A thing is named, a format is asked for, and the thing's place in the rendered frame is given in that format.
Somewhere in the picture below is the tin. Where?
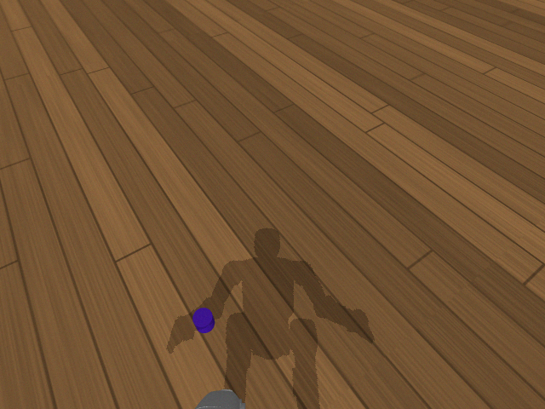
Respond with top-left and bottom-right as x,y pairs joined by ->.
192,308 -> 215,333

